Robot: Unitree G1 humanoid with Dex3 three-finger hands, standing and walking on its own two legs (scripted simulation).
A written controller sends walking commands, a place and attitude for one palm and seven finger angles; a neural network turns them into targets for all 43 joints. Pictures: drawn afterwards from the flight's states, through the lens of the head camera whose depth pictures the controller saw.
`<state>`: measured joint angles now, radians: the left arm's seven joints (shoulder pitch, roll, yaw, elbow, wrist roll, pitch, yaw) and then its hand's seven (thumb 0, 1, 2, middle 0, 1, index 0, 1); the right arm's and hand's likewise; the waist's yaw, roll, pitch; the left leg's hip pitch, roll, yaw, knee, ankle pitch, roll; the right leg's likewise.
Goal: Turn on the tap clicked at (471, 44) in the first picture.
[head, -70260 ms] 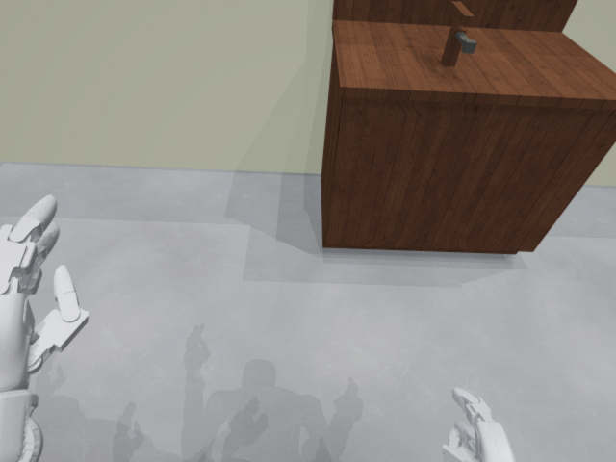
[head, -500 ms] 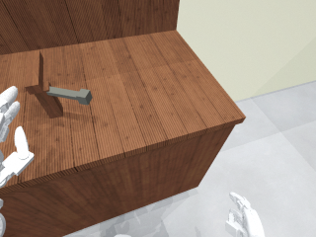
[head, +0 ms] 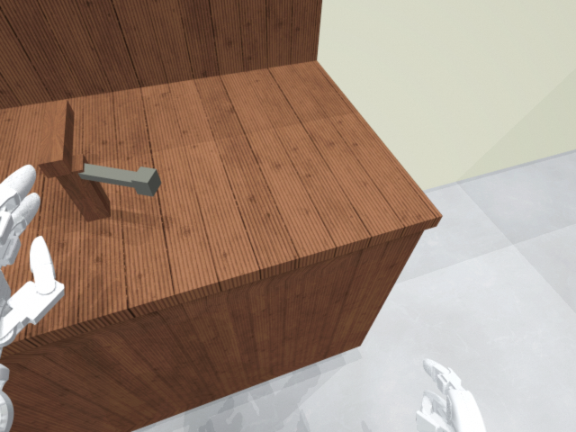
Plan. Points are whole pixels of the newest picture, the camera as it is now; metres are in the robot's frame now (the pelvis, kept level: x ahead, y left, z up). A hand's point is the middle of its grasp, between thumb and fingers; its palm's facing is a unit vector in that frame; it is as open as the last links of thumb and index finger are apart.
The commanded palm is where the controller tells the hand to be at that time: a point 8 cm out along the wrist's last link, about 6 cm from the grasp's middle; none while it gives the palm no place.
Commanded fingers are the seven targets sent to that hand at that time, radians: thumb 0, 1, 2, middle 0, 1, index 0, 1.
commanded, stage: shuffle to correct the standing spot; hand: left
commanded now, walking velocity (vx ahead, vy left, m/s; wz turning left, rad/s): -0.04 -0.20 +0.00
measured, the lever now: (146, 181) +0.41 +0.23 +0.11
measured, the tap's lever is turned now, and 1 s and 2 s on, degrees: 59 59 59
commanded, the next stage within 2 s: come to a stop and stand still in 1.84 s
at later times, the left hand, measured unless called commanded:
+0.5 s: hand (48, 289) +0.22 +0.25 +0.17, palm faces +0.35 -0.85 -0.40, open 7.4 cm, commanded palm +0.16 +0.29 +0.19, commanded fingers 0.00 0.90 0.90 -0.20 -0.30 -0.20 -0.30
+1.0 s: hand (48, 287) +0.22 +0.25 +0.17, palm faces +0.35 -0.85 -0.39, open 7.4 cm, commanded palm +0.16 +0.29 +0.19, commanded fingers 0.00 0.90 0.90 -0.20 -0.30 -0.20 -0.30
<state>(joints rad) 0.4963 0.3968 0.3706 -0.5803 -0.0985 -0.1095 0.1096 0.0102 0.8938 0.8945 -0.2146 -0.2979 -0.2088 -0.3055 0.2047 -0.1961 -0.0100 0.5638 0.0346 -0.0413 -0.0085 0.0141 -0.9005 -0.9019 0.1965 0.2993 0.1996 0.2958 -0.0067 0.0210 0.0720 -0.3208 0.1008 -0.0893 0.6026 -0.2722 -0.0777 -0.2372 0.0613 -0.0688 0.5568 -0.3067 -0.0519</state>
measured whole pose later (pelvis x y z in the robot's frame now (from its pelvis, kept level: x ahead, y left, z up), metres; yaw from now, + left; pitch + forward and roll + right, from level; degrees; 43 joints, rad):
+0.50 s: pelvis +0.00 +0.01 +0.00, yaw +0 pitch -1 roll -2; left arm 0.49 0.39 0.37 -0.58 -0.10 -0.10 0.12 0.01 0.89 0.89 -0.21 -0.30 -0.21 -0.31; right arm 0.20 -0.18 0.00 0.56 0.03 -0.04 -0.01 0.01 -0.90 -0.90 0.20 0.30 0.20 0.30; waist 0.00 0.02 0.08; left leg -0.33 0.10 -0.09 0.61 -0.27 -0.08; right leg -0.24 0.06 -0.07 0.55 -0.30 -0.04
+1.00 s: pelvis +0.00 +0.01 +0.00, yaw +0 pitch -1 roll -2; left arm 0.48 0.39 0.37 -0.58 -0.10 -0.10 0.12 0.01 0.89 0.89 -0.21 -0.30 -0.21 -0.31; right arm 0.20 -0.20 -0.01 0.55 0.04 -0.04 -0.01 0.01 -0.90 -0.90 0.20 0.30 0.20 0.30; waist 0.00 0.02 0.07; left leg -0.33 0.09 -0.09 0.60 -0.27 -0.08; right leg -0.23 0.05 -0.07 0.54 -0.30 -0.04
